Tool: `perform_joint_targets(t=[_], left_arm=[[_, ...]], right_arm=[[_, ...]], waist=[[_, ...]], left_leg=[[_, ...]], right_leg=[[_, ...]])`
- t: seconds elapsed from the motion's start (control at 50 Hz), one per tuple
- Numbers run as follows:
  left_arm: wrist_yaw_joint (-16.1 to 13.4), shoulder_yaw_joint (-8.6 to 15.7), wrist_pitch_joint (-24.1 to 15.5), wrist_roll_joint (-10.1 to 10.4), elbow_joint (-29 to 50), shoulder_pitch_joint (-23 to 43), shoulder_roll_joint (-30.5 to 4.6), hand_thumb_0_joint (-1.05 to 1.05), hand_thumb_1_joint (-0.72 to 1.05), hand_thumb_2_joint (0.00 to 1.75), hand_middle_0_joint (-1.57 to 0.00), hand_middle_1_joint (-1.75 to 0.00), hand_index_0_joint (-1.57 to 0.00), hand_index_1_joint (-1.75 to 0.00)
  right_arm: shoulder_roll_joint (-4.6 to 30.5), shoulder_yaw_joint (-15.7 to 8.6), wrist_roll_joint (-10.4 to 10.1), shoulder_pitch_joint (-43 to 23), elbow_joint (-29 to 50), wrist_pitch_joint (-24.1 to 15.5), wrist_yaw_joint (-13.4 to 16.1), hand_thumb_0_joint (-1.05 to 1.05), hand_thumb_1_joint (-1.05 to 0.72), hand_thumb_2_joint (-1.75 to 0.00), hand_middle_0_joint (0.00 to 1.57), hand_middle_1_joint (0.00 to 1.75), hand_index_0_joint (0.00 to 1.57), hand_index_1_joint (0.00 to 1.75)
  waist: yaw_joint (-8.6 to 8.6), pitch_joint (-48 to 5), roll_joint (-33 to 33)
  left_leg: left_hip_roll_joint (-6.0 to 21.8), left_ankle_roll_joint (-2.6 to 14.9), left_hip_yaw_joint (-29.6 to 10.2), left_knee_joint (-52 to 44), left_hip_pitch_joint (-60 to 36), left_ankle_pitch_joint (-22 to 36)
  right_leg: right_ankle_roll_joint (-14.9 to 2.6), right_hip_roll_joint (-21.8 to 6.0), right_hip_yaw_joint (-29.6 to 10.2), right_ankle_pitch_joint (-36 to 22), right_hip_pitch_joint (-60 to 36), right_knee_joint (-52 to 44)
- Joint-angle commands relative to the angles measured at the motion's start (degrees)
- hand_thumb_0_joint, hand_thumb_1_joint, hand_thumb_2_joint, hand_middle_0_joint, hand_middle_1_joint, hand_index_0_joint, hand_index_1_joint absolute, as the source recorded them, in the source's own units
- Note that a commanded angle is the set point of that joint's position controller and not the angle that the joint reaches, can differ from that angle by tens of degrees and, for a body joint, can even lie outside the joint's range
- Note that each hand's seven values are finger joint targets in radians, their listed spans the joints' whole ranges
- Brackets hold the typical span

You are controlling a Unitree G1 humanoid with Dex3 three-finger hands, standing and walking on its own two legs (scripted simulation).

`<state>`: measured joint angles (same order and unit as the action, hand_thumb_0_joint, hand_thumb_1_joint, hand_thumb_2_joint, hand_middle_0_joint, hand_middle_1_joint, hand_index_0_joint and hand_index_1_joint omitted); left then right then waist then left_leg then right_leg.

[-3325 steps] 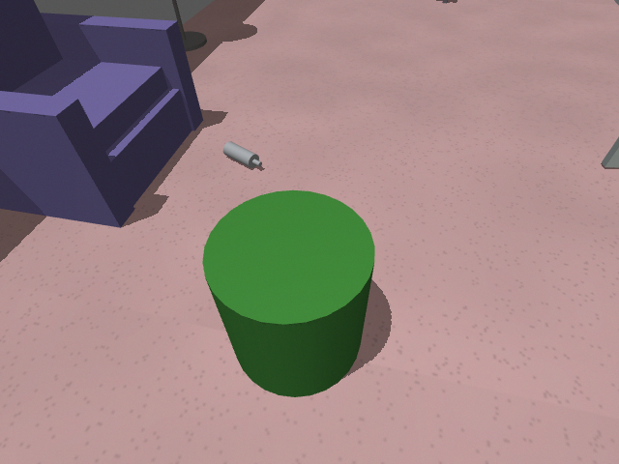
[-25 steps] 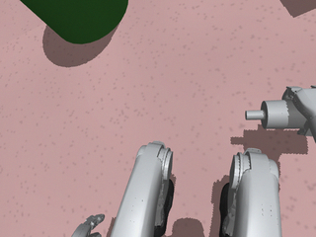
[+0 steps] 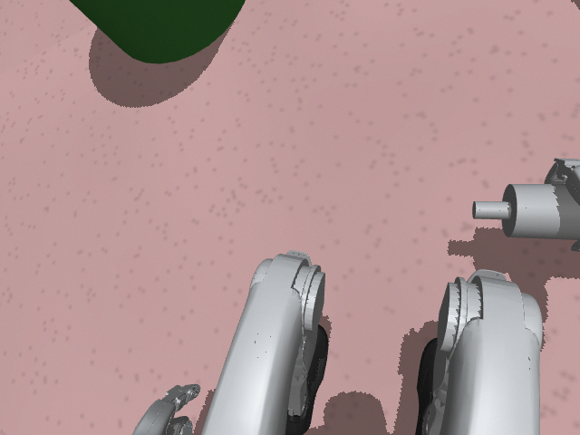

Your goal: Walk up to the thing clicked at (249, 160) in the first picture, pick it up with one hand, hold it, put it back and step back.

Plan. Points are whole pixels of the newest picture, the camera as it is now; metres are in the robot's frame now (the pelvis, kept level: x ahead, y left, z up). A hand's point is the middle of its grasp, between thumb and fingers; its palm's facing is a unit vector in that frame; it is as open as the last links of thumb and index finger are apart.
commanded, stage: lower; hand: right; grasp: from above
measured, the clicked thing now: (567, 211) +0.42 -0.30 -0.19
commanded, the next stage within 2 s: rest in 0.16 s
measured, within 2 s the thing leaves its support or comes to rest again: rests again in 1.98 s
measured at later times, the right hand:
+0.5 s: hand (569, 216) +0.42 -0.32 -0.23, palm faces -0.46 +0.08 -0.89, open 10.8 cm
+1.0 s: hand (554, 222) +0.42 -0.31 -0.26, palm faces -0.46 +0.08 -0.89, open 10.7 cm
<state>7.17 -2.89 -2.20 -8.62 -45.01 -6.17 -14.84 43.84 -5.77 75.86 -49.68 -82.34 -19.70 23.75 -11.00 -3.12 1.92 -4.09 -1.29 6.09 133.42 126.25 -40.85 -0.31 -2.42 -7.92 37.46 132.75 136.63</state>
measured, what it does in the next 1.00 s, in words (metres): stands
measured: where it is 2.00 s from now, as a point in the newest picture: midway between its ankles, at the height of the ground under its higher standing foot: (364, 409)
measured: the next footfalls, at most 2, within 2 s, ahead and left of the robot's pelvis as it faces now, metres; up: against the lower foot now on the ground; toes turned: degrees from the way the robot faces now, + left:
none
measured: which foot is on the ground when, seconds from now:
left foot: down 0.00-1.00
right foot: down 0.00-1.00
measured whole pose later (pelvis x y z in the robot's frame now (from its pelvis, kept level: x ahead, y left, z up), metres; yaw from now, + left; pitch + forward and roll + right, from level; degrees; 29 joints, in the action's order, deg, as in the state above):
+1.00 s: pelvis +0.01 +0.00 -0.05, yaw +4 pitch +27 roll +11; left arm 10.2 -10.1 -7.0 -16.0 -45.4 -2.7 -16.0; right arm 51.4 -8.3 78.8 -49.4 -92.3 -20.7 34.9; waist -15.2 3.2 6.8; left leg -5.9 -1.8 10.0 141.0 129.1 -41.1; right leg 0.4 -2.7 -13.0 39.7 136.3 147.3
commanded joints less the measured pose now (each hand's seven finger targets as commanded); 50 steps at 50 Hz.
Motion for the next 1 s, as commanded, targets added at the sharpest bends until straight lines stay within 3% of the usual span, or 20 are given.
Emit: perform_joint_targets(t=[0.0, 0.02, 0.04, 0.08, 0.14, 0.16, 0.24, 0.32, 0.34, 0.36, 0.38, 0.4, 0.46, 0.5, 0.56, 0.68, 0.78, 0.82, 0.9, 0.98], left_arm=[[-0.86, 3.78, -0.29, -0.81, 0.81, -10.11, -14.17, 0.00, 0.90, 0.90, -0.20, -0.30, -0.20, -0.30], [-0.87, 3.48, -0.28, -1.06, 0.72, -10.11, -14.20, 0.00, 0.91, 0.90, -0.20, -0.30, -0.20, -0.30], [-0.75, 3.40, -0.39, -1.11, 0.47, -9.85, -14.17, 0.00, 0.91, 0.90, -0.20, -0.30, -0.20, -0.30], [-0.59, 3.34, -0.65, -1.66, 0.35, -9.98, -14.69, 0.00, 0.90, 0.90, -0.20, -0.30, -0.20, -0.30], [-0.53, 3.05, -0.81, -1.92, 0.55, -8.72, -14.73, 0.00, 0.90, 0.90, -0.20, -0.30, -0.20, -0.30], [-0.46, 3.22, -1.00, -2.15, 0.43, -8.52, -14.83, 0.00, 0.90, 0.90, -0.20, -0.30, -0.20, -0.30], [-0.66, 3.00, -1.33, -2.48, 0.82, -7.61, -15.21, 0.00, 0.90, 0.90, -0.20, -0.30, -0.20, -0.30], [-0.39, 2.14, -1.90, -2.93, 0.31, -8.24, -15.13, 0.00, 0.90, 0.89, -0.20, -0.30, -0.20, -0.30], [-0.19, 1.66, -2.13, -2.85, 0.41, -7.90, -14.76, 0.00, 0.90, 0.89, -0.20, -0.30, -0.20, -0.30], [-0.17, 1.83, -2.41, -3.07, 0.44, -8.41, -15.55, 0.00, 0.90, 0.89, -0.20, -0.30, -0.20, -0.30], [-0.17, 1.29, -2.40, -3.03, -0.04, -8.91, -15.50, 0.00, 0.90, 0.89, -0.20, -0.30, -0.20, -0.30], [-0.16, 1.67, -2.60, -3.09, 0.76, -8.16, -16.09, 0.00, 0.90, 0.89, -0.20, -0.30, -0.20, -0.30], [0.42, 0.78, -3.01, -3.93, 0.90, -8.32, -15.59, 0.00, 0.90, 0.89, -0.20, -0.30, -0.20, -0.30], [0.58, 0.64, -2.82, -4.27, 0.28, -9.02, -15.99, 0.00, 0.90, 0.89, -0.20, -0.30, -0.20, -0.30], [0.94, 0.35, -3.07, -5.03, 1.25, -8.20, -16.66, 0.00, 0.90, 0.90, -0.20, -0.30, -0.20, -0.30], [1.10, -1.07, -2.77, -5.77, 1.58, -6.51, -16.51, 0.00, 0.90, 0.90, -0.20, -0.30, -0.20, -0.30], [1.19, -1.18, -3.19, -6.58, 1.66, -6.02, -17.22, 0.00, 0.89, 0.89, -0.20, -0.30, -0.20, -0.30], [1.51, -1.41, -3.77, -7.06, 1.15, -5.56, -17.06, 0.00, 0.90, 0.90, -0.20, -0.30, -0.20, -0.30], [2.06, -2.31, -4.92, -7.35, -0.18, -5.58, -17.37, 0.00, 0.90, 0.90, -0.20, -0.30, -0.20, -0.30], [2.56, -3.04, -6.01, -7.39, 0.22, -5.51, -18.37, 0.00, 0.90, 0.90, -0.20, -0.30, -0.20, -0.30]], right_arm=[[16.37, -3.35, -0.55, -16.65, 7.84, -1.65, 3.83, 0.00, -0.60, -1.02, 0.89, 0.98, 0.93, 0.95], [17.66, -4.27, -0.02, -16.88, 7.70, -2.07, 4.47, 0.00, -0.59, -1.00, 0.89, 0.97, 0.92, 0.94], [15.39, -2.75, 0.15, -16.00, 5.68, -1.97, 4.68, 0.00, -0.60, -0.98, 0.89, 0.97, 0.93, 0.92], [18.07, -4.47, 1.05, -16.98, 6.64, -2.44, 5.69, 0.00, -0.60, -0.95, 0.87, 0.97, 0.92, 0.92], [17.56, -4.44, 1.17, -14.96, 5.97, -1.93, 7.17, 0.00, -0.60, -0.93, 0.87, 0.94, 0.92, 0.89], [18.73, -4.44, 1.36, -17.61, 7.25, -2.01, 7.54, 0.00, -0.60, -0.94, 0.87, 0.94, 0.92, 0.89], [19.58, -5.60, 1.03, -16.70, 6.60, -0.91, 8.89, 0.00, -0.62, -0.94, 0.89, 0.94, 0.93, 0.89], [18.41, -4.45, 1.36, -16.68, 3.25, 0.05, 9.22, 0.00, -0.61, -1.01, 0.89, 0.94, 0.93, 0.90], [17.21, -2.79, 1.30, -16.42, 0.84, 0.36, 9.03, 0.00, -0.60, -0.99, 0.88, 0.95, 0.92, 0.90], [19.55, -4.53, 0.89, -18.56, 3.65, -0.07, 9.22, 0.00, -0.59, -1.00, 0.88, 0.93, 0.91, 0.90], [19.07, -4.57, 1.28, -14.94, 0.25, 0.45, 9.14, 0.00, -0.58, -1.01, 0.87, 0.93, 0.91, 0.90], [21.45, -6.28, 0.51, -16.02, 1.55, 0.18, 9.34, 0.00, -0.59, -1.00, 0.87, 0.94, 0.91, 0.90], [18.78, -4.56, 0.86, -14.69, -0.93, 0.15, 8.88, 0.00, -0.60, -0.97, 0.87, 0.95, 0.92, 0.90], [21.78, -7.51, 0.64, -12.68, -1.29, -0.07, 8.95, 0.00, -0.59, -0.96, 0.86, 0.94, 0.91, 0.89], [21.32, -6.66, 0.62, -13.37, -1.11, -0.51, 8.57, 0.00, -0.62, -0.97, 0.88, 0.95, 0.93, 0.90], [25.03, -8.72, 1.20, -12.73, 0.77, -2.25, 9.60, 0.00, -0.63, -0.96, 0.88, 0.94, 0.94, 0.89], [25.52, -8.13, 2.34, -13.34, 1.29, -2.89, 11.57, 0.00, -0.64, -0.95, 0.89, 0.92, 0.94, 0.87], [22.20, -5.42, 1.93, -14.04, -0.10, -2.54, 12.26, 0.00, -0.62, -0.95, 0.88, 0.92, 0.93, 0.87], [21.29, -3.64, 1.61, -14.20, -3.75, -1.30, 13.56, 0.00, -0.61, -0.91, 0.87, 0.91, 0.92, 0.85], [22.32, -3.38, 2.16, -14.08, -4.44, 0.07, 14.44, 0.00, -0.59, -0.89, 0.86, 0.87, 0.91, 0.82]], waist=[[-0.24, -37.04, -15.67], [-0.31, -36.57, -16.00], [-0.51, -34.98, -16.66], [-0.75, -35.46, -18.21], [0.02, -36.11, -19.78], [-0.97, -35.75, -20.24], [-0.48, -35.85, -19.69], [-2.07, -33.32, -18.24], [-2.24, -31.76, -17.84], [-2.93, -32.70, -17.18], [-1.68, -32.67, -16.86], [-2.07, -33.13, -16.84], [-2.82, -32.85, -16.22], [-2.08, -34.13, -17.46], [-3.01, -32.06, -17.48], [-2.36, -31.62, -20.07], [-3.38, -30.60, -20.80], [-4.08, -29.50, -20.40], [-4.37, -27.46, -19.52], [-4.92, -28.26, -20.56]], left_leg=[[-1.37, 2.93, 3.74, -12.68, -15.24, 14.80], [-1.42, 2.99, 3.92, -12.33, -14.72, 14.28], [-1.41, 3.16, 3.99, -12.01, -13.29, 12.44], [-1.41, 3.15, 4.49, -11.41, -12.89, 12.60], [-1.57, 3.22, 4.55, -10.85, -12.44, 11.60], [-1.76, 3.35, 4.67, -10.64, -11.69, 11.39], [-1.70, 3.37, 4.69, -10.47, -11.01, 10.11], [-1.94, 3.17, 5.17, -9.94, -10.89, 11.40], [-2.14, 3.20, 4.73, -10.12, -10.82, 10.69], [-2.12, 2.94, 5.19, -9.90, -11.70, 12.74], [-1.98, 2.92, 5.32, -9.52, -12.22, 13.15], [-2.15, 2.87, 5.48, -9.12, -12.61, 13.92], [-2.42, 2.69, 5.40, -8.46, -14.72, 16.31], [-2.53, 2.66, 6.04, -7.69, -15.54, 17.29], [-2.67, 2.88, 6.42, -8.02, -14.60, 15.71], [-3.09, 3.34, 6.49, -7.09, -14.33, 13.45], [-3.28, 3.22, 7.17, -6.09, -13.27, 13.63], [-3.39, 3.08, 6.76, -6.64, -12.78, 12.47], [-3.48, 3.08, 7.75, -6.54, -11.03, 10.47], [-3.46, 2.71, 8.33, -5.59, -12.48, 14.39]], right_leg=[[-1.19, 1.10, 4.03, -10.28, -30.52, -10.37], [-1.15, 1.13, 3.91, -9.74, -30.34, -10.16], [-0.97, 1.17, 3.86, -8.23, -30.37, -10.50], [-0.79, 1.08, 3.75, -8.43, -31.05, -10.07], [-0.63, 0.97, 3.67, -7.33, -31.86, -10.20], [-0.61, 0.73, 3.55, -6.76, -31.19, -9.66], [-0.68, 0.64, 3.53, -5.22, -29.74, -8.95], [-0.89, 0.72, 3.36, -6.17, -27.69, -7.69], [-1.03, 0.56, 3.17, -5.28, -26.23, -7.34], [-1.08, 0.53, 3.02, -7.35, -26.41, -6.60], [-1.05, 0.77, 2.97, -7.97, -26.69, -6.72], [-1.04, 0.47, 2.73, -8.68, -26.70, -6.22], [-1.03, 0.45, 2.86, -10.65, -26.08, -4.83], [-0.81, 0.41, 2.42, -12.09, -27.18, -4.94], [-0.82, 0.33, 2.28, -10.38, -26.29, -4.40], [-0.45, -0.04, 1.78, -8.21, -25.64, -3.76], [-0.25, -0.32, 1.31, -8.30, -25.96, -3.23], [-0.43, -0.24, 1.24, -6.97, -24.62, -3.14], [-0.37, -0.16, 0.88, -5.00, -24.33, -3.49], [-0.34, -0.28, 0.65, -8.19, -26.29, -3.26]])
